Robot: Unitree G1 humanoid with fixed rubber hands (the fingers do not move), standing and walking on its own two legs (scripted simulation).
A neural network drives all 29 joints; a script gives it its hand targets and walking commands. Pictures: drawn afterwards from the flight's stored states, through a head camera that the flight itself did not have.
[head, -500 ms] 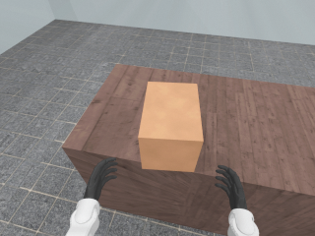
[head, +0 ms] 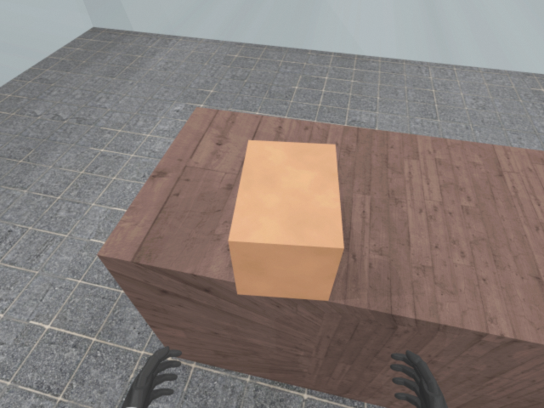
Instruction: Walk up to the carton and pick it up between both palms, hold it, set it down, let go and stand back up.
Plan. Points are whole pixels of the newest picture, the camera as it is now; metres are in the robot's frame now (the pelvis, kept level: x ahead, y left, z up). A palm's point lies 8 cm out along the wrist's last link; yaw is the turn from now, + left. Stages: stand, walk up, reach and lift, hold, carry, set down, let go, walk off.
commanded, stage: let go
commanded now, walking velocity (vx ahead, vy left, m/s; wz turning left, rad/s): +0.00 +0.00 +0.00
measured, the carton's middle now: (287, 218) +0.45 +0.00 -0.01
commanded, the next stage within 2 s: stand in 0.24 s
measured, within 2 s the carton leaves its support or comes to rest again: neither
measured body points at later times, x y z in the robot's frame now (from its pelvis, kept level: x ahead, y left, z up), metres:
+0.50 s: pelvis -0.03 +0.00 -0.01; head -0.03 -0.01 +0.44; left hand +0.09 +0.25 -0.11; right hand +0.06 -0.27 -0.13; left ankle -0.02 +0.12 -0.74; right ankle -0.02 -0.11 -0.74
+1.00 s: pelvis -0.02 -0.01 +0.00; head -0.02 -0.01 +0.45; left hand +0.11 +0.22 -0.12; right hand -0.03 -0.29 -0.13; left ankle -0.02 +0.12 -0.74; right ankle -0.02 -0.11 -0.74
